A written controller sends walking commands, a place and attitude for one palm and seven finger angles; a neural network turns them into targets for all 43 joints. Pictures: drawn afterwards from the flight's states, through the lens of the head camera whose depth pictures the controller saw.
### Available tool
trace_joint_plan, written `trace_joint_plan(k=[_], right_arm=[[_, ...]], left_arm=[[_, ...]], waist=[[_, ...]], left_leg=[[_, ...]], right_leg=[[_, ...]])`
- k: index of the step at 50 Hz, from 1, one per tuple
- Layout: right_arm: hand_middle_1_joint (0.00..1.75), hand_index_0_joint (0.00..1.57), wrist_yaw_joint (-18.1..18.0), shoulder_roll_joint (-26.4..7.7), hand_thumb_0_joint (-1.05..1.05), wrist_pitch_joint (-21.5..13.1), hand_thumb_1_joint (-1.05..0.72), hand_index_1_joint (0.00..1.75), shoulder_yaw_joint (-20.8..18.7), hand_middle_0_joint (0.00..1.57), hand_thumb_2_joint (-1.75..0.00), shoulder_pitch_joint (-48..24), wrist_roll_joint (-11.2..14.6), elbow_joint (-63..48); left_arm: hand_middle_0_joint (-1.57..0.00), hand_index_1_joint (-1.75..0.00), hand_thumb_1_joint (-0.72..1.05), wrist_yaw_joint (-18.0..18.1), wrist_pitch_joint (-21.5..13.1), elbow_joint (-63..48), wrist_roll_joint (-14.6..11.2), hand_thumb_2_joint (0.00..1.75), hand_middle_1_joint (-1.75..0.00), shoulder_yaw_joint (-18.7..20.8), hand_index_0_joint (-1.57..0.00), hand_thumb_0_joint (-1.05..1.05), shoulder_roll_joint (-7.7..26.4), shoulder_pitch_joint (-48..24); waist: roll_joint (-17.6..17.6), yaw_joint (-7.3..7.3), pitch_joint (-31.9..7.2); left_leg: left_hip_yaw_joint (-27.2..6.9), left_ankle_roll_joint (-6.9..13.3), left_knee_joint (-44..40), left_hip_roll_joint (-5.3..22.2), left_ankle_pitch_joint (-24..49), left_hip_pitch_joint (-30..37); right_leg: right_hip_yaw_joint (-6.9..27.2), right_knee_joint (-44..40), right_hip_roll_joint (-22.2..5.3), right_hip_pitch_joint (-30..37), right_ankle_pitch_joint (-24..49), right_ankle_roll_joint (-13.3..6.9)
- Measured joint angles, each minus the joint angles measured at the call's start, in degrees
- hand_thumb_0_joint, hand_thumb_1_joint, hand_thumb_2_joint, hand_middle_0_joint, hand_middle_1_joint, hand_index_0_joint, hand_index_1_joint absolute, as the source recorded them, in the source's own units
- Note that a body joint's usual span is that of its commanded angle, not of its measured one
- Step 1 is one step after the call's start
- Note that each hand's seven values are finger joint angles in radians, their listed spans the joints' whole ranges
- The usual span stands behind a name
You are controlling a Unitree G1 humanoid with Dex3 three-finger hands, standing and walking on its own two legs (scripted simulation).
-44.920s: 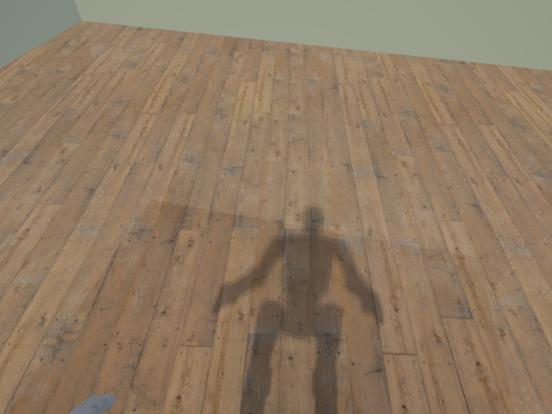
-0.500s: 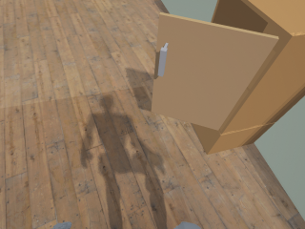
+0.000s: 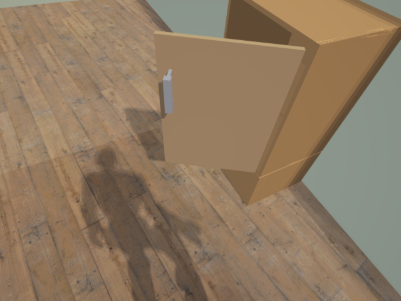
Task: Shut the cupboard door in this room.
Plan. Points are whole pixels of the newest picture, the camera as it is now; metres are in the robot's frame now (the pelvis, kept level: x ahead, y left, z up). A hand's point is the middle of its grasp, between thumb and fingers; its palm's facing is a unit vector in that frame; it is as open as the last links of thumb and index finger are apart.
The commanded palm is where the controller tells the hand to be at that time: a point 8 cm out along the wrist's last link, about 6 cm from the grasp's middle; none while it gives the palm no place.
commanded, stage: take the last steps up to it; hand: left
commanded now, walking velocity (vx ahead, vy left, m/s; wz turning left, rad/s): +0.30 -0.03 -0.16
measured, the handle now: (169, 91) +0.71 +0.14 -0.01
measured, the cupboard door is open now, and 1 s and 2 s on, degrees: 58 58 58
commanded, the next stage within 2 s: come to a stop and stand still in 0.72 s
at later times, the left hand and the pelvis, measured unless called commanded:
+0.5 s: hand (142, 286) +0.18 +0.14 -0.15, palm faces -0.11 -0.97 -0.20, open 7.4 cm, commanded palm none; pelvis +0.07 -0.04 +0.00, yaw -5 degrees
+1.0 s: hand (150, 278) +0.20 +0.13 -0.18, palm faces +0.00 -0.99 -0.15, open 7.4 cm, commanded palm none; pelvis +0.21 -0.03 +0.00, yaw -4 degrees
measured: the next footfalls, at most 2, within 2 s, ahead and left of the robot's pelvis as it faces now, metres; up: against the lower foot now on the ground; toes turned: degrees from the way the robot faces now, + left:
right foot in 0.46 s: +0.11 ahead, -0.15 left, +0.00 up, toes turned -9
left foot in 0.84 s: +0.32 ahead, +0.05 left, +0.00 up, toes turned +3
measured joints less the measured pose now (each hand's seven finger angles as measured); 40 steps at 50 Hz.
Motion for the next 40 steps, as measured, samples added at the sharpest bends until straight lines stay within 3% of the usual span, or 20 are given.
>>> trace_joint_plan(k=[2,4,7,10,17,21,23,26,28,30,35,40], right_arm=[[0.30,0.20,-0.16,1.10,0.00,-0.72,-0.91,0.30,0.66,0.20,-0.90,0.01,-0.60,0.18],[0.30,0.20,-0.27,1.99,0.00,-1.08,-0.91,0.30,1.41,0.20,-0.90,0.69,-1.19,-0.05],[0.30,0.20,-0.45,2.84,0.00,-1.87,-0.90,0.30,2.01,0.20,-0.90,2.82,-1.47,-0.07],[0.30,0.20,-0.47,3.25,0.00,-2.67,-0.90,0.30,2.13,0.20,-0.90,5.08,-1.43,1.00],[0.30,0.20,-0.03,3.18,0.00,-3.04,-0.90,0.30,1.14,0.20,-0.90,10.20,-1.51,5.00],[0.30,0.20,0.32,2.54,0.00,-2.35,-0.90,0.30,0.46,0.20,-0.90,12.64,-1.41,7.54],[0.30,0.20,0.50,2.44,0.00,-2.06,-0.90,0.30,0.30,0.20,-0.90,14.08,-1.02,8.71],[0.30,0.20,0.85,1.56,0.01,-0.65,-0.90,0.30,-0.14,0.20,-0.90,13.59,-0.72,10.47],[0.30,0.20,1.01,1.45,0.01,-0.39,-0.91,0.30,-0.46,0.20,-0.90,12.45,-0.83,10.69],[0.30,0.20,1.09,1.56,0.01,-0.75,-0.91,0.30,-0.67,0.20,-0.90,10.90,-0.90,10.03],[0.30,0.19,1.21,1.76,0.01,-1.73,-0.91,0.30,-0.75,0.19,-0.90,5.89,-0.86,7.04],[0.30,0.19,1.51,2.27,0.01,-2.54,-0.91,0.30,-0.15,0.19,-0.90,1.04,-0.65,5.12]], left_arm=[[-0.20,-0.30,0.90,0.07,0.65,0.82,-0.33,0.90,-0.30,0.44,-0.20,0.01,0.83,-0.01],[-0.20,-0.30,0.90,-0.24,1.26,1.50,0.04,0.90,-0.30,0.87,-0.20,0.01,1.46,0.40],[-0.20,-0.30,0.90,-1.29,1.35,2.28,0.60,0.90,-0.30,1.23,-0.20,0.01,2.13,0.57],[-0.19,-0.30,0.90,-1.83,0.65,2.47,0.63,0.90,-0.30,1.24,-0.20,0.01,2.43,0.62],[-0.19,-0.30,0.91,-2.12,0.00,3.07,0.57,0.90,-0.30,0.47,-0.20,0.01,1.73,-0.79],[-0.19,-0.30,0.91,-2.26,-0.84,3.14,0.47,0.90,-0.30,0.08,-0.20,0.01,0.55,-2.25],[-0.19,-0.30,0.90,-2.18,-2.14,2.92,0.41,0.90,-0.30,0.02,-0.20,0.01,0.24,-2.46],[-0.19,-0.30,0.90,-1.37,-3.78,3.47,0.25,0.90,-0.30,-0.26,-0.20,0.01,-1.89,-2.38],[-0.19,-0.30,0.91,-0.59,-4.32,3.66,-0.05,0.90,-0.30,-0.09,-0.20,0.01,-2.78,-1.05],[-0.20,-0.30,0.93,0.39,-4.80,4.04,-0.28,0.90,-0.30,0.49,-0.20,0.00,-2.45,0.26],[-0.20,-0.30,0.93,0.50,-5.38,6.68,-0.03,0.90,-0.30,-0.20,-0.20,0.00,-2.16,3.45],[-0.19,-0.30,0.92,0.42,-5.20,9.38,0.16,0.90,-0.30,-0.90,-0.20,0.00,-3.06,6.30]], waist=[[-1.71,0.11,0.10],[-2.33,0.08,-0.17],[-2.01,-0.51,-0.68],[-1.35,-0.72,-0.85],[-0.01,-2.32,-0.65],[0.88,-3.39,-0.42],[0.54,-3.17,-0.68],[2.77,-2.91,-0.30],[2.69,-2.41,-0.51],[2.29,-2.03,-0.62],[1.89,-1.70,-0.20],[1.21,0.01,0.74]], left_leg=[[1.23,3.08,0.68,-0.53,-0.99,0.26],[2.40,4.41,-0.41,-0.20,-1.97,1.48],[2.90,4.46,-5.00,0.16,-0.23,3.83],[3.44,4.49,-9.51,0.40,1.62,6.26],[4.80,3.57,-13.58,0.71,1.76,10.43],[5.25,2.24,-11.14,1.19,-1.10,11.47],[5.41,1.44,-6.88,1.17,-4.27,10.83],[2.34,2.82,8.74,1.54,-12.52,4.96],[1.66,3.18,18.03,0.97,-10.93,-0.14],[1.60,2.91,22.12,1.13,-7.64,-4.56],[1.98,1.70,17.61,2.16,-1.90,-10.52],[2.57,2.34,5.49,1.41,1.22,-8.52]], right_leg=[[0.44,6.34,-0.32,-2.24,-5.95,-0.25],[-0.11,16.19,-0.01,-5.55,-9.65,-0.44],[-1.66,26.71,-0.46,-9.51,-7.29,-0.41],[-2.46,28.49,-1.62,-11.18,-4.03,-0.14],[-4.33,15.05,-4.26,-9.13,-1.91,-0.20],[-5.94,4.25,-3.94,-4.88,-0.27,-0.61],[-5.97,-2.05,-3.67,-1.46,2.36,-1.43],[-7.50,-0.88,-2.37,0.18,1.74,-2.59],[-7.94,-3.64,-2.16,2.70,1.73,-2.91],[-8.32,-7.29,-1.82,5.29,2.72,-2.95],[-9.23,-12.51,-0.90,9.92,2.85,-3.14],[-9.35,-11.35,-0.71,13.04,-0.95,-2.17]])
